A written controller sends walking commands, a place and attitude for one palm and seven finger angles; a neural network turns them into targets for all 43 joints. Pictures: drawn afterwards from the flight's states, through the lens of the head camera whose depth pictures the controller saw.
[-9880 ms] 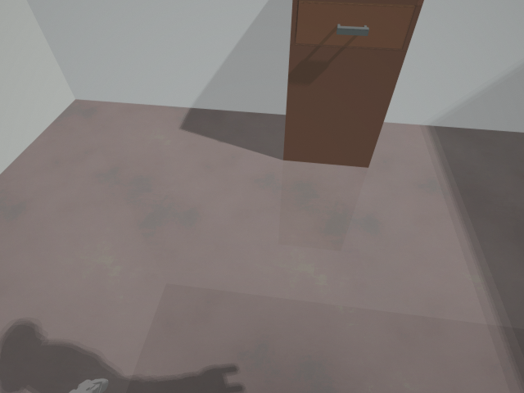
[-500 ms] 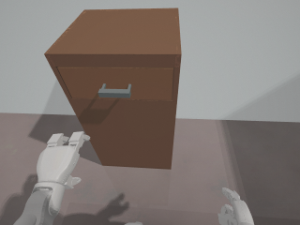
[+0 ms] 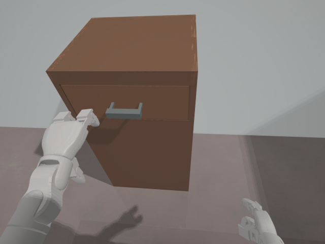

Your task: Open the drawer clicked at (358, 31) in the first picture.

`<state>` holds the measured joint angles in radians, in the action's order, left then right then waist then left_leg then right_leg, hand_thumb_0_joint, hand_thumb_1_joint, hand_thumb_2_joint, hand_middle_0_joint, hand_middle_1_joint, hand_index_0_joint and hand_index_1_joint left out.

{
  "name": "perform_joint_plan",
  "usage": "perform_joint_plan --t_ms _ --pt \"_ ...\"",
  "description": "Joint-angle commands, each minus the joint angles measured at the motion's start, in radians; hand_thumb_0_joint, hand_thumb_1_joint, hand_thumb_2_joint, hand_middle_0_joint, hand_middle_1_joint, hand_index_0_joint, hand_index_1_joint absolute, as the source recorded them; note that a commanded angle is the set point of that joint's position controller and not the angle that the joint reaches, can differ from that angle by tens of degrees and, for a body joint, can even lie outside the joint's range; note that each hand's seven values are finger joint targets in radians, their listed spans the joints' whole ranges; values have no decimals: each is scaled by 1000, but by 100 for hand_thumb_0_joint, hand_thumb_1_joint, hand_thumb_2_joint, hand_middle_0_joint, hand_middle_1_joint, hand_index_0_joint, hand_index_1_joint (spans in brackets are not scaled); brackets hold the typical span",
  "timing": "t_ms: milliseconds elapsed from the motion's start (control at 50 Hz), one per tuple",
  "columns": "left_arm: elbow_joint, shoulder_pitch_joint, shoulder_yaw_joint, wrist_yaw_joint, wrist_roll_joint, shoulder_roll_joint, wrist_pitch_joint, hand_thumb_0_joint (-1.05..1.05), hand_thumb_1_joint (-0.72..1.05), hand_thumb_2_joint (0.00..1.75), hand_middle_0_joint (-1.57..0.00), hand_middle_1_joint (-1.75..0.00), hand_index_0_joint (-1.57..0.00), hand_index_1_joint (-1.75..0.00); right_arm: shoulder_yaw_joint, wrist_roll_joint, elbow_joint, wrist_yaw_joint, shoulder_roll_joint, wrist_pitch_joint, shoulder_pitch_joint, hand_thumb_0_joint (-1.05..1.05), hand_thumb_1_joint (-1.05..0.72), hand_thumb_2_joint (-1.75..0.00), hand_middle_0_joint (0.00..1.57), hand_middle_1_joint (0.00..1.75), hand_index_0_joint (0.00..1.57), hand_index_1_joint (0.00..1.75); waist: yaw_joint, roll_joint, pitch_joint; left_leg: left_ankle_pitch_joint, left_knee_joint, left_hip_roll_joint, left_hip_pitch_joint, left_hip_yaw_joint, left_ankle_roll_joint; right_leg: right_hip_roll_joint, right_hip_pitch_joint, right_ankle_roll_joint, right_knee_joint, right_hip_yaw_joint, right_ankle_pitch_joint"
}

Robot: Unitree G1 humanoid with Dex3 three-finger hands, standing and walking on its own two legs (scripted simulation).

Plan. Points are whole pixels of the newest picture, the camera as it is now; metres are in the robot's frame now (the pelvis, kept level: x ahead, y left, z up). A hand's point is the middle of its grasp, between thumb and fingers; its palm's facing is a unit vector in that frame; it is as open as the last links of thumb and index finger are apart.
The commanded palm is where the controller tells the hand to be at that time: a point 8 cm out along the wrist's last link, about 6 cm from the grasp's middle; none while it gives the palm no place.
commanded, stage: raise the hand with hooked fingers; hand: left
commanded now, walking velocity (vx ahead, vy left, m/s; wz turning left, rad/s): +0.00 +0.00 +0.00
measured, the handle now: (125, 109) +0.53 +0.21 +0.00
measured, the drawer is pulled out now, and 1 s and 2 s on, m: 0.00 0.00 0.00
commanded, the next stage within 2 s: move the hooked fingers above the handle in 0.46 s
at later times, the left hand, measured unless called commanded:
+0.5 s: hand (82, 146) +0.30 +0.23 +0.10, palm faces +0.07 -0.08 -0.99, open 13.8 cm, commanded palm +0.27 +0.23 +0.17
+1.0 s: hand (96, 134) +0.35 +0.22 +0.09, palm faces +0.02 -0.05 -1.00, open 13.8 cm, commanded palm +0.33 +0.22 +0.15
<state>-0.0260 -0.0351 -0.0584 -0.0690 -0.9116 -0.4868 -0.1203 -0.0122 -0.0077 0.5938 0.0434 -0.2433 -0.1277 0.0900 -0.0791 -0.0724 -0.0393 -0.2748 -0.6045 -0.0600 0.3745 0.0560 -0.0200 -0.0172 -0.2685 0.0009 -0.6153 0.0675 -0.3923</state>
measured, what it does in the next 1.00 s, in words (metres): stands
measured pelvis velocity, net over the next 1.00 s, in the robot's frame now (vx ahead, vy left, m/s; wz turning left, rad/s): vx -0.02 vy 0.00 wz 0.00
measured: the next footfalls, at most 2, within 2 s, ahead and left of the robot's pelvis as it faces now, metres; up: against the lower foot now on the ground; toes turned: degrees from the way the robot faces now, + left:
none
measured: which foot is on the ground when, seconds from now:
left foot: down 0.00-1.00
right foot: down 0.00-1.00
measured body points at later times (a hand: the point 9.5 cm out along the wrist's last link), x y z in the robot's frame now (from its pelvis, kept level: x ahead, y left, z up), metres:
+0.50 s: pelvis -0.01 -0.01 +0.00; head +0.00 -0.04 +0.45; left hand +0.29 +0.24 +0.16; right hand +0.18 -0.23 -0.11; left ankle +0.02 +0.11 -0.73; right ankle -0.05 -0.12 -0.73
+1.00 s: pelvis -0.02 +0.00 +0.00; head +0.00 -0.03 +0.45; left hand +0.34 +0.22 +0.14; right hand +0.15 -0.24 -0.12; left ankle +0.02 +0.11 -0.73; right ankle -0.05 -0.12 -0.73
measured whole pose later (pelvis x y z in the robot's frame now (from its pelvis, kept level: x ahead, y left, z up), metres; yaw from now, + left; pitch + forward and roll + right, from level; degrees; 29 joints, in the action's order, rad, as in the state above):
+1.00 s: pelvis -0.02 +0.00 +0.00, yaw +0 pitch +4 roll +0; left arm 0.34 -0.35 -0.13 -0.07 -0.96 -0.46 -0.05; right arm 0.00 0.02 0.63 0.06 -0.24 -0.13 0.17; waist -0.04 -0.06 -0.05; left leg -0.25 -0.61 -0.05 0.43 0.06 -0.01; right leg -0.03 -0.33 0.01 -0.64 0.06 -0.37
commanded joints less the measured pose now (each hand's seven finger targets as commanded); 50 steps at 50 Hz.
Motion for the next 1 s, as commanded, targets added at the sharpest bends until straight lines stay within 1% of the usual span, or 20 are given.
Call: perform_joint_plan --t_ms 0,40,100,160,260,300,400,420,500,540,620,660,680,700,740,800,820,880,920,980 --pt "-199 -327 139 12 -3 -233 18 0 -50 30 -30 -120 -30 -120 42 2 -144 10 -106 35 -106 0 -90 -90 20 30 20 30 16 29 -269 390 43 16 -237 -41 -15 -12 13 30 85 -47 451" --pt "-186 -364 137 24 4 -235 25 0 -50 30 -30 -120 -30 -120 40 3 -138 6 -104 32 -95 0 -90 -90 20 30 20 30 19 34 -261 402 50 17 -236 -38 -13 -9 16 31 85 -56 458" --pt "-101 -266 161 45 9 -231 20 0 -50 30 -30 -120 -30 -120 44 7 -143 -5 -110 19 -90 0 -90 -90 20 30 20 30 -3 72 -244 389 58 15 -207 -45 -11 -14 30 31 95 -56 455" --pt "-144 -266 150 55 20 -221 36 0 -50 30 -30 -120 -30 -120 44 7 -159 -14 -112 13 -90 0 -90 -90 20 30 20 30 -5 81 -250 374 68 15 -199 -48 -13 -8 40 28 92 -54 455" --pt "-205 -301 174 23 14 -242 85 0 -50 30 -30 -120 -30 -120 51 4 -158 -13 -109 23 -82 0 -90 -90 20 30 20 30 -4 45 -278 353 62 12 -214 -47 -16 -10 26 30 91 -51 420" --pt "-188 -312 196 1 13 -256 94 0 -50 30 -30 -120 -30 -120 55 6 -153 -9 -108 28 -86 0 -90 -90 20 30 20 30 -4 60 -266 327 58 10 -204 -51 -17 -13 16 29 100 -47 401" --pt "-141 -338 173 -29 10 -237 83 0 -50 30 -30 -120 -30 -120 54 15 -137 0 -107 36 -88 0 -90 -90 20 30 20 30 5 55 -243 254 68 9 -192 -53 -16 -16 -9 29 115 -46 323" --pt "-134 -348 149 -30 5 -221 79 0 -50 30 -30 -120 -30 -120 51 16 -135 1 -105 37 -90 0 -90 -90 20 30 20 30 10 58 -232 238 72 11 -190 -53 -16 -12 -22 28 114 -49 302" --pt "-146 -343 151 -21 5 -233 74 0 -50 30 -30 -120 -30 -120 53 15 -140 7 -106 42 -96 0 -90 -90 20 30 20 30 5 53 -253 244 74 10 -209 -52 -19 -14 -7 28 122 -46 309" --pt "-128 -331 138 -13 8 -221 73 0 -50 30 -30 -120 -30 -120 48 15 -135 7 -102 41 -95 0 -90 -90 20 30 20 30 7 60 -226 232 82 10 -193 -50 -18 -12 -13 27 120 -51 301" --pt "-79 -427 81 -10 -6 -180 79 0 -50 30 -30 -120 -30 -120 46 19 -127 13 -100 44 -84 0 -90 -90 20 30 20 30 25 52 -211 189 82 12 -199 -54 -17 -14 -56 28 127 -55 240" --pt "-34 -479 81 -16 -16 -187 81 0 -50 30 -30 -120 -30 -120 48 20 -116 19 -102 44 -73 0 -90 -90 20 30 20 30 34 78 -201 164 82 15 -193 -51 -17 -17 -76 29 129 -59 213" --pt "-21 -498 67 -17 -19 -177 82 0 -50 30 -30 -120 -30 -120 46 21 -118 21 -101 45 -72 0 -90 -90 20 30 20 30 34 70 -195 154 83 13 -188 -50 -17 -17 -81 30 128 -61 202" --pt "4 -529 84 -21 -26 -197 82 0 -50 30 -30 -120 -30 -120 46 23 -114 22 -104 45 -72 0 -90 -90 20 30 20 30 35 62 -197 139 84 14 -185 -51 -15 -22 -87 32 132 -60 175" --pt "27 -592 58 -30 -35 -181 85 0 -50 30 -30 -120 -30 -120 47 22 -108 26 -101 48 -56 0 -90 -90 20 30 20 30 41 61 -227 150 77 15 -194 -50 -17 -19 -87 35 121 -62 189" --pt "88 -603 89 -40 -44 -211 79 0 -50 30 -30 -120 -30 -120 50 19 -106 26 -105 43 -46 0 -90 -90 20 30 20 30 28 46 -256 169 70 11 -184 -50 -15 -23 -69 38 112 -62 208" --pt "120 -621 76 -41 -45 -202 77 0 -50 30 -30 -120 -30 -120 47 22 -103 27 -104 42 -38 0 -90 -90 20 30 20 30 34 70 -249 167 67 13 -172 -52 -17 -19 -72 37 107 -62 215" --pt "160 -663 54 -42 -48 -183 73 0 -50 30 -30 -120 -30 -120 52 24 -104 27 -106 37 -25 0 -90 -90 20 30 20 30 37 40 -262 179 60 16 -172 -53 -16 -21 -86 40 93 -66 226" --pt "193 -662 68 -40 -50 -200 74 0 -50 30 -30 -120 -30 -120 55 24 -106 25 -111 36 -12 0 -90 -90 20 30 20 30 36 48 -268 191 51 15 -161 -55 -18 -22 -81 41 89 -62 242" --pt "201 -715 33 -39 -56 -166 83 0 -50 30 -30 -120 -30 -120 64 25 -103 24 -114 33 10 0 -90 -90 20 30 20 30 54 51 -286 206 38 21 -167 -51 -18 -24 -108 42 72 -67 253"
